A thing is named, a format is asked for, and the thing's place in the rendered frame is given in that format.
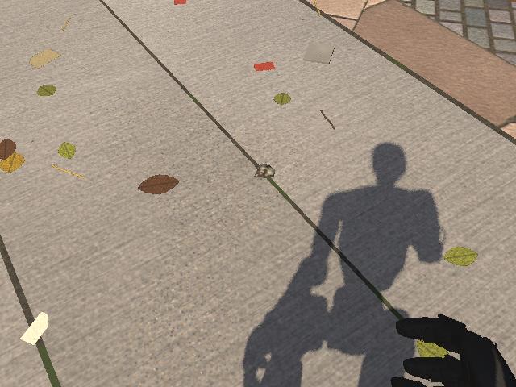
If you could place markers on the right robot hand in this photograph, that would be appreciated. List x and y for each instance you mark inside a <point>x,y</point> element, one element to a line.
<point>480,364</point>

